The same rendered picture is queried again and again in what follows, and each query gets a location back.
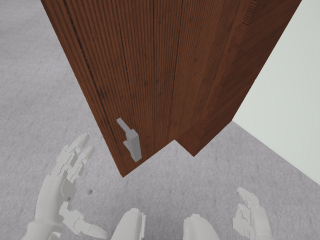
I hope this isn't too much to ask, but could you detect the robot left forearm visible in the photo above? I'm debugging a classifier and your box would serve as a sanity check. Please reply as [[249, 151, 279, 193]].
[[21, 220, 64, 240]]

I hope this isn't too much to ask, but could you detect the right robot hand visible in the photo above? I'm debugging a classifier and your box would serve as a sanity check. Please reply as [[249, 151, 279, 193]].
[[233, 187, 274, 240]]

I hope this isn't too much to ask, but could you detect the left robot hand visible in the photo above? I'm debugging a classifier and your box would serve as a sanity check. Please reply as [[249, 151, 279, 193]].
[[35, 133, 108, 239]]

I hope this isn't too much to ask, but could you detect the handle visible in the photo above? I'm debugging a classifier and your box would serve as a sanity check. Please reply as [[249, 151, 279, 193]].
[[116, 118, 142, 162]]

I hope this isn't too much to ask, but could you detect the right robot thigh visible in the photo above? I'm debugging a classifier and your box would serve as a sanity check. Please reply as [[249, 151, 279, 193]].
[[183, 216, 220, 240]]

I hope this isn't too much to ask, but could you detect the right robot shin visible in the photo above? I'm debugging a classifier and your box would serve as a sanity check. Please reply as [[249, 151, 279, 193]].
[[190, 214, 200, 218]]

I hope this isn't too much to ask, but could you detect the cupboard door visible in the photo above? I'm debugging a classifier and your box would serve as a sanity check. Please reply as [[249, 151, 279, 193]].
[[40, 0, 245, 178]]

